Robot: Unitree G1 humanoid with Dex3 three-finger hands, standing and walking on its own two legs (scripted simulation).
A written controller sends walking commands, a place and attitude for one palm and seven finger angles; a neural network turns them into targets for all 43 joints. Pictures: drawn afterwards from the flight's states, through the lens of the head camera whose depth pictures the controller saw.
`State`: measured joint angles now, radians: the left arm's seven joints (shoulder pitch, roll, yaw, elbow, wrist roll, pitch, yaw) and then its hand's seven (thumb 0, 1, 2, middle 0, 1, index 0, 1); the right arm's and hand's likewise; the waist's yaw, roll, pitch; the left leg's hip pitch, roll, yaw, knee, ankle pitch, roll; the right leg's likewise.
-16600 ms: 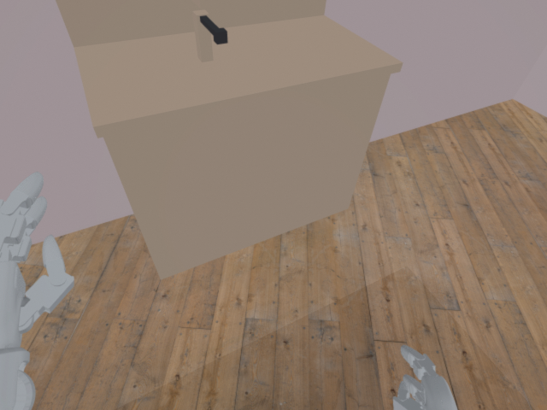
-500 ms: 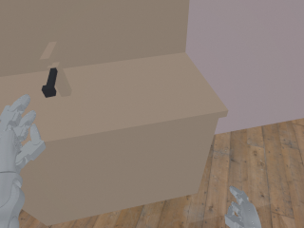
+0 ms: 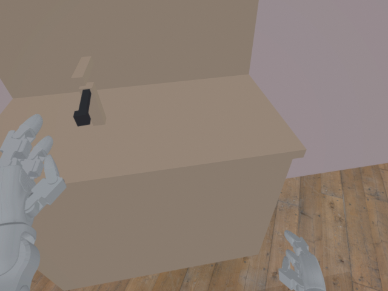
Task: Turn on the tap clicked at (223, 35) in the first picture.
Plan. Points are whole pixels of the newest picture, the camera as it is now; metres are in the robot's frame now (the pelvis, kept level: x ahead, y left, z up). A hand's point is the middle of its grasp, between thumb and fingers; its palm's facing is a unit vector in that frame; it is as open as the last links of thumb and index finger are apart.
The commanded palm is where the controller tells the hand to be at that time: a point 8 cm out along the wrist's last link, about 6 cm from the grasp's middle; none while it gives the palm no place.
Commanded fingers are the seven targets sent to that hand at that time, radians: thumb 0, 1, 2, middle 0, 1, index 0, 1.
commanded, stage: turn the palm inward beside the body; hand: left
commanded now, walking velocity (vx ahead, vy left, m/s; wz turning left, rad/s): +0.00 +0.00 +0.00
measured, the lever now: (82, 117) +0.41 +0.34 +0.16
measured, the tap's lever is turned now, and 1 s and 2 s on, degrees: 5 5 5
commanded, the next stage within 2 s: reach beside the lever's end, fingers flat in 1.00 s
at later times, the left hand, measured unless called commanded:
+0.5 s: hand (47, 192) +0.16 +0.23 +0.22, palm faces +0.49 -0.87 -0.09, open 7.5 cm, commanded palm +0.11 +0.27 +0.23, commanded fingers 0.00 0.90 0.90 -0.20 -0.30 -0.20 -0.30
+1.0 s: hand (68, 185) +0.18 +0.21 +0.22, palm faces +0.48 -0.87 -0.09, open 7.5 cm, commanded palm +0.12 +0.25 +0.23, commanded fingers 0.00 0.90 0.90 -0.20 -0.30 -0.20 -0.30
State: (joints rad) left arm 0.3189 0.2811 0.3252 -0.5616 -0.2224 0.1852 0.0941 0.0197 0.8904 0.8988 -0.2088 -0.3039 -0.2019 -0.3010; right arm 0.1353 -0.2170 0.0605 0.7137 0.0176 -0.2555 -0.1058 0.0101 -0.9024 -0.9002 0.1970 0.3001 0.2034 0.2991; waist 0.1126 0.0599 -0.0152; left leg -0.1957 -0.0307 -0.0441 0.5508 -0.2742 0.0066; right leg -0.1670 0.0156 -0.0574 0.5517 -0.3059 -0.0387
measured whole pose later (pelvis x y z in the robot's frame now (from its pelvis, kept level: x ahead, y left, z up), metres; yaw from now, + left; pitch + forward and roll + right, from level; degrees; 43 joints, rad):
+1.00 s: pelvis +0.00 -0.02 +0.01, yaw +1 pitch -8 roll +0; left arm 0.26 0.25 0.33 -0.66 -0.29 0.51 0.12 0.02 0.89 0.90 -0.21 -0.30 -0.20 -0.30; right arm 0.08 -0.23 0.08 0.73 0.05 -0.19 -0.11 0.01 -0.90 -0.90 0.20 0.30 0.20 0.30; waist 0.13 0.09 -0.02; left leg -0.10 0.00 -0.07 0.47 -0.24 -0.02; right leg -0.06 0.04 -0.08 0.46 -0.27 -0.07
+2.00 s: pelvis +0.00 -0.01 +0.01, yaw +0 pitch -4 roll +0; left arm -0.05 0.34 0.44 -0.14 -0.26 0.38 0.09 0.02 0.89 0.90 -0.19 -0.26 -0.19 -0.26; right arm 0.14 -0.24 0.05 0.75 0.06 -0.21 -0.16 0.01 -0.90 -0.90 0.20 0.30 0.20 0.30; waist 0.09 0.07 -0.01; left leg -0.16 -0.01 -0.05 0.47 -0.23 -0.01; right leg -0.14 0.03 -0.06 0.47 -0.26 -0.06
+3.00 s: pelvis +0.01 +0.00 +0.00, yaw -1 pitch +5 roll -1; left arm -0.50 0.61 0.61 0.72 -0.13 0.05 -0.06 0.02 0.90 0.90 -0.16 -0.15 -0.15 -0.15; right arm 0.34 -0.29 0.01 0.72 0.06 -0.14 -0.13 0.01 -0.90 -0.90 0.20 0.30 0.20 0.30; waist -0.02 0.04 -0.04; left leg -0.37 0.00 -0.03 0.57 -0.28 0.00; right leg -0.33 0.05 -0.05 0.52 -0.27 -0.05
